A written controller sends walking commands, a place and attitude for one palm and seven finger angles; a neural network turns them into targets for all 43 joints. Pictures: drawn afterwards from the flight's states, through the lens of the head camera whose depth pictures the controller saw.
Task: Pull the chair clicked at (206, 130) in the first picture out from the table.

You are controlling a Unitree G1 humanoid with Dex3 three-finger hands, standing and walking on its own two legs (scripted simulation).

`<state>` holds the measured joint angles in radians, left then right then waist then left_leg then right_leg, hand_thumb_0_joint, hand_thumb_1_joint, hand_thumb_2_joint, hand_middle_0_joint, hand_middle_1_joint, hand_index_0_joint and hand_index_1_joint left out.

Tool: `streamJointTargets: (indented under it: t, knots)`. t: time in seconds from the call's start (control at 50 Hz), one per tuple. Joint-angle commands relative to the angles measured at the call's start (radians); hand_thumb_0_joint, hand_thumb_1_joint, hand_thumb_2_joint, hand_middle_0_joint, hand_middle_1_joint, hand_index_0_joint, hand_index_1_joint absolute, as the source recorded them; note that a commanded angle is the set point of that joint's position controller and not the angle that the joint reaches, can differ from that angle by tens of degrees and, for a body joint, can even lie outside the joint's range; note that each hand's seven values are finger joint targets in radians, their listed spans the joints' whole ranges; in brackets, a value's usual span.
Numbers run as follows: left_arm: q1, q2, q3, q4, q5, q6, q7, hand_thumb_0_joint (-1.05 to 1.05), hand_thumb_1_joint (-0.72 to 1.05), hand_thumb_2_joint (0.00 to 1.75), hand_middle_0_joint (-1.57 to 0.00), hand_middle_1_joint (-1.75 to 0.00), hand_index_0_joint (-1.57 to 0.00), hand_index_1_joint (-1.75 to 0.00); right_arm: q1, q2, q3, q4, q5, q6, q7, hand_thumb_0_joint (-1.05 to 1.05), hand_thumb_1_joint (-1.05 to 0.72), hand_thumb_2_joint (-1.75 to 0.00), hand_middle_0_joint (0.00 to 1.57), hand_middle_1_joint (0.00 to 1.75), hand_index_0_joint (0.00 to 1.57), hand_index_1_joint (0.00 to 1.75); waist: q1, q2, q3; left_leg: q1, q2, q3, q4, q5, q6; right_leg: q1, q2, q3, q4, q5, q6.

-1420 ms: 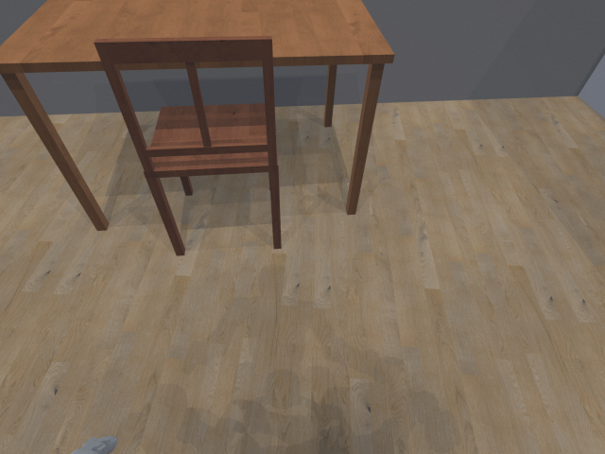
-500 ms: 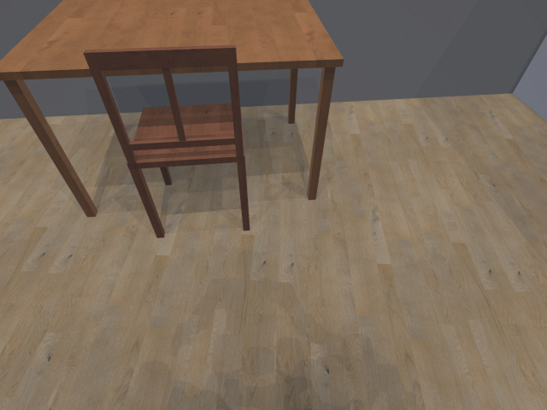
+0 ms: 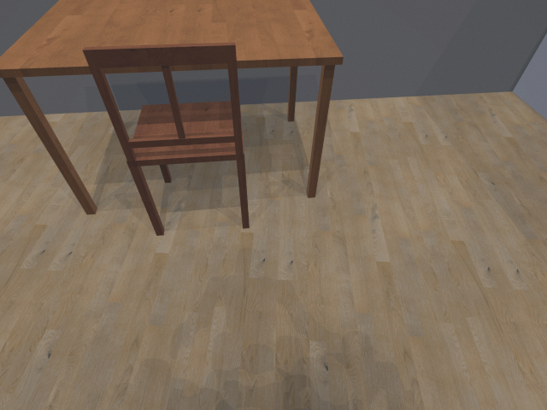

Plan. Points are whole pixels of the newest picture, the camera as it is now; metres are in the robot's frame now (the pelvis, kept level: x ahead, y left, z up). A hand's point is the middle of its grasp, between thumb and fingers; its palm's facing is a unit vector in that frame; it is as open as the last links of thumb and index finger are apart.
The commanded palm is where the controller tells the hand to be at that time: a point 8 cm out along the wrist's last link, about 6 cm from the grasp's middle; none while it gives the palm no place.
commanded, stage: look at it before walking up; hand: left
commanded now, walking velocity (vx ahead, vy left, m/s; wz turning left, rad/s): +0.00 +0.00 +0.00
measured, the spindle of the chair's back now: (174, 104) +1.01 +0.39 -0.10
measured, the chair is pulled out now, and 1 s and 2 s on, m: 0.00 0.00 0.00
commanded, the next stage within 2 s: walk to a spot facing it in 0.12 s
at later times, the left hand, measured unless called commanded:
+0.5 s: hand out of the picture +0.03 +0.23 -0.19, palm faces +0.09 -0.97 -0.21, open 7.4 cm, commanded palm none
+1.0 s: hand (182, 316) +0.33 +0.21 -0.18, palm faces +0.13 -0.97 -0.20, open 7.3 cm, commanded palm none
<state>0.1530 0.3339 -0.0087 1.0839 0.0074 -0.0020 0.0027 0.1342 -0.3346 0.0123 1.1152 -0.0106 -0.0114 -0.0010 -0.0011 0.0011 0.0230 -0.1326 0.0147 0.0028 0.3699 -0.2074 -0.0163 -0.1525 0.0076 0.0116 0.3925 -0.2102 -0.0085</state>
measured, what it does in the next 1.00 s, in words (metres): walks ahead: right foot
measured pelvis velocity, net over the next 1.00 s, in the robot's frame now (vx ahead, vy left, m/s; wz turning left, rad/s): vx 0.23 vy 0.02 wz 0.16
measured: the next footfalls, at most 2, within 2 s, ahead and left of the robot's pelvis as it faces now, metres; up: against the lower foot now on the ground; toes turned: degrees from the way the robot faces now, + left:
right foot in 0.96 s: +0.39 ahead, -0.06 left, +0.00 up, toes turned +1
left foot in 1.40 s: +0.42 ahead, +0.17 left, +0.00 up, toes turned +19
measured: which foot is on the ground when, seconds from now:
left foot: down 0.00-0.98, up 1.00-1.00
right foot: down 0.00-0.50, up 0.52-0.94, down 0.96-1.00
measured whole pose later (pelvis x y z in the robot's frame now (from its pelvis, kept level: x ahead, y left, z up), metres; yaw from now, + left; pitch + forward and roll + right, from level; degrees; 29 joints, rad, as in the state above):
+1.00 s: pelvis +0.23 +0.02 -0.03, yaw +9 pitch -2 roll +1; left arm 0.10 0.17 0.05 0.98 0.02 -0.07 0.00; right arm 0.52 -0.09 -0.02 1.19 -0.01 -0.05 -0.02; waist -0.06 0.01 0.09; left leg -0.05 0.01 0.00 0.79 -0.52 0.02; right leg -0.44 -0.06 -0.14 0.65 -0.14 -0.06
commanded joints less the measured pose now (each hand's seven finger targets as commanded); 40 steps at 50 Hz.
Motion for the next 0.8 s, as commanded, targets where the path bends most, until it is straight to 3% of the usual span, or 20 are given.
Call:
streamJointTargets:
  t: [0.0, 0.2, 0.22, 0.24, 0.28, 0.32, 0.34, 0.36, 0.4, 0.44, 0.46, 0.48, 0.5, 0.52, 0.56, 0.62, 0.7, 0.78]
  knots:
    - [-0.045, 0.209, 0.043, -0.065, 0.004, -0.027, 0.01, 0.0, 0.9, 0.9, -0.2, -0.3, -0.2, -0.3, -0.049, -0.202, -0.04, -0.064, 0.003, -0.021, -0.013, 0.0, -0.9, -0.9, 0.2, 0.3, 0.2, 0.3, 0.002, -0.005, -0.042, 0.014, 0.103, -0.089, -0.056, 0.122, 0.04, -0.007, -0.121, 0.11, -0.08, 0.126, -0.021]
    - [-0.047, 0.211, 0.042, -0.063, 0.004, -0.027, 0.01, 0.0, 0.9, 0.9, -0.2, -0.3, -0.2, -0.3, -0.052, -0.203, -0.04, -0.062, 0.003, -0.021, -0.013, 0.0, -0.9, -0.9, 0.2, 0.3, 0.2, 0.3, 0.002, -0.007, -0.036, 0.014, 0.104, -0.09, -0.063, 0.123, 0.039, -0.005, -0.119, 0.109, -0.084, 0.13, -0.02]
    - [-0.005, 0.133, 0.029, -0.044, 0.002, -0.019, 0.013, 0.0, 0.9, 0.9, -0.2, -0.3, -0.2, -0.3, -0.022, -0.124, -0.023, -0.046, -0.001, -0.013, -0.01, 0.0, -0.9, -0.9, 0.2, 0.3, 0.2, 0.3, 0.003, -0.006, -0.059, 0.015, 0.099, -0.079, -0.051, 0.087, 0.031, 0.01, -0.123, 0.096, -0.084, 0.073, -0.008]
    - [0.033, 0.091, 0.019, -0.032, 0.004, -0.007, 0.014, 0.0, 0.9, 0.9, -0.2, -0.3, -0.2, -0.3, 0.016, -0.074, -0.011, -0.035, -0.005, -0.003, -0.006, 0.0, -0.9, -0.9, 0.2, 0.3, 0.2, 0.3, 0.004, -0.017, -0.056, -0.003, 0.085, -0.068, -0.031, 0.003, 0.026, 0.01, -0.12, 0.093, -0.076, -0.047, -0.002]
    - [0.077, 0.104, 0.028, -0.029, 0.012, 0.004, 0.007, 0.0, 0.9, 0.9, -0.2, -0.3, -0.2, -0.3, 0.044, -0.064, -0.016, -0.037, -0.01, 0.01, -0.002, 0.0, -0.9, -0.9, 0.2, 0.3, 0.2, 0.3, 0.016, -0.063, 0.014, -0.11, 0.047, -0.055, 0.022, -0.214, 0.034, -0.019, -0.13, 0.129, -0.111, -0.318, -0.015]
    - [0.129, 0.137, 0.048, -0.034, 0.015, 0.006, 0.004, 0.0, 0.9, 0.9, -0.2, -0.3, -0.2, -0.3, 0.051, -0.046, -0.019, -0.059, -0.015, 0.016, 0.001, 0.0, -0.9, -0.9, 0.2, 0.3, 0.2, 0.3, 0.036, -0.161, 0.087, -0.258, -0.004, -0.002, 0.168, -0.275, 0.028, -0.009, -0.206, 0.23, -0.189, -0.489, -0.065]
    - [0.158, 0.147, 0.058, -0.039, 0.014, 0.002, 0.005, 0.0, 0.9, 0.9, -0.2, -0.3, -0.2, -0.3, 0.055, -0.038, -0.025, -0.075, -0.014, 0.013, 0.002, 0.0, -0.9, -0.9, 0.2, 0.3, 0.2, 0.3, 0.04, -0.186, 0.092, -0.288, -0.002, 0.022, 0.256, -0.259, 0.029, -0.005, -0.268, 0.29, -0.224, -0.516, -0.102]
    - [0.178, 0.152, 0.064, -0.045, 0.015, -0.005, 0.007, 0.0, 0.9, 0.9, -0.2, -0.3, -0.2, -0.3, 0.056, -0.039, -0.031, -0.091, -0.013, 0.009, 0.004, 0.0, -0.9, -0.9, 0.2, 0.3, 0.2, 0.3, 0.039, -0.171, 0.102, -0.317, 0.014, 0.025, 0.324, -0.269, 0.031, 0.003, -0.308, 0.318, -0.234, -0.507, -0.135]
    - [0.163, 0.136, 0.072, -0.058, 0.017, -0.022, 0.009, 0.0, 0.9, 0.9, -0.2, -0.3, -0.2, -0.3, 0.088, -0.015, -0.039, -0.102, -0.009, -0.005, 0.011, 0.0, -0.9, -0.9, 0.2, 0.3, 0.2, 0.3, 0.014, -0.125, 0.105, -0.295, 0.046, 0.029, 0.309, -0.262, 0.038, -0.014, -0.331, 0.259, -0.194, -0.383, -0.16]
    - [0.124, 0.103, 0.071, -0.069, 0.013, -0.025, 0.006, 0.0, 0.9, 0.9, -0.2, -0.3, -0.2, -0.3, 0.202, 0.024, -0.039, -0.071, -0.006, -0.019, 0.013, 0.0, -0.9, -0.9, 0.2, 0.3, 0.2, 0.3, -0.041, -0.075, 0.074, -0.07, 0.025, 0.069, 0.121, -0.154, 0.041, -0.13, -0.257, 0.101, -0.069, -0.294, -0.11]
    - [0.118, 0.057, 0.064, -0.076, 0.01, -0.02, 0.001, 0.0, 0.9, 0.9, -0.2, -0.3, -0.2, -0.3, 0.288, -0.003, -0.048, -0.043, -0.007, -0.024, 0.007, 0.0, -0.9, -0.9, 0.2, 0.3, 0.2, 0.3, -0.069, 0.043, 0.075, 0.057, 0.056, -0.035, 0.025, -0.207, 0.064, -0.245, -0.164, 0.004, 0.08, -0.295, -0.061]
    - [0.1, -0.017, 0.052, -0.105, 0.005, -0.017, -0.007, 0.0, 0.9, 0.9, -0.2, -0.3, -0.2, -0.3, 0.405, -0.085, -0.073, -0.015, -0.021, -0.03, -0.005, 0.0, -0.9, -0.9, 0.2, 0.3, 0.2, 0.3, -0.108, 0.286, 0.075, 0.143, 0.255, -0.339, -0.133, -0.338, 0.148, -0.412, -0.04, -0.139, 0.387, -0.287, 0.004]
    - [0.008, -0.024, 0.047, -0.152, 0.017, -0.029, -0.002, 0.0, 0.9, 0.9, -0.2, -0.3, -0.2, -0.3, 0.482, -0.094, -0.077, 0.0, -0.018, -0.034, -0.012, 0.0, -0.9, -0.9, 0.2, 0.3, 0.2, 0.3, -0.126, 0.288, 0.127, 0.143, 0.348, -0.544, -0.227, -0.289, 0.226, -0.551, -0.012, -0.1, 0.585, -0.38, 0.004]
    - [-0.011, -0.019, 0.057, -0.153, 0.021, -0.034, -0.002, 0.0, 0.9, 0.9, -0.2, -0.3, -0.2, -0.3, 0.457, -0.063, -0.069, -0.003, -0.012, -0.035, -0.019, 0.0, -0.9, -0.9, 0.2, 0.3, 0.2, 0.3, -0.102, 0.173, 0.154, 0.104, 0.367, -0.542, -0.222, -0.253, 0.261, -0.589, -0.072, -0.032, 0.694, -0.322, -0.008]
    - [0.016, -0.034, 0.059, -0.124, 0.022, -0.042, -0.017, 0.0, 0.9, 0.9, -0.2, -0.3, -0.2, -0.3, 0.384, 0.005, -0.057, -0.028, -0.004, -0.057, -0.024, 0.0, -0.9, -0.9, 0.2, 0.3, 0.2, 0.3, -0.058, 0.059, 0.147, 0.067, 0.316, -0.425, -0.222, -0.129, 0.249, -0.571, -0.125, -0.008, 0.723, -0.193, 0.003]
    - [0.073, -0.084, 0.055, -0.093, 0.019, -0.035, -0.021, 0.0, 0.9, 0.9, -0.2, -0.3, -0.2, -0.3, 0.402, 0.048, -0.049, -0.002, 0.0, -0.08, -0.033, 0.0, -0.9, -0.9, 0.2, 0.3, 0.2, 0.3, -0.028, 0.087, 0.078, 0.12, 0.238, -0.235, -0.186, 0.183, 0.222, -0.523, -0.129, -0.044, 0.691, -0.088, 0.031]
    - [0.016, -0.114, 0.057, -0.11, 0.017, -0.028, -0.021, 0.0, 0.9, 0.9, -0.2, -0.3, -0.2, -0.3, 0.448, 0.079, -0.05, 0.026, 0.002, -0.085, -0.04, 0.0, -0.9, -0.9, 0.2, 0.3, 0.2, 0.3, -0.033, 0.08, 0.108, 0.14, 0.216, -0.159, -0.196, 0.273, 0.214, -0.562, -0.13, -0.079, 0.599, -0.014, 0.046]
    - [-0.085, -0.134, 0.058, -0.141, 0.009, -0.033, -0.024, 0.0, 0.9, 0.9, -0.2, -0.3, -0.2, -0.3, 0.471, 0.099, -0.051, 0.049, -0.004, -0.079, -0.041, 0.0, -0.9, -0.9, 0.2, 0.3, 0.2, 0.3, -0.056, 0.121, 0.149, 0.112, 0.201, -0.094, -0.186, 0.331, 0.191, -0.492, -0.112, -0.115, 0.384, 0.044, 0.033]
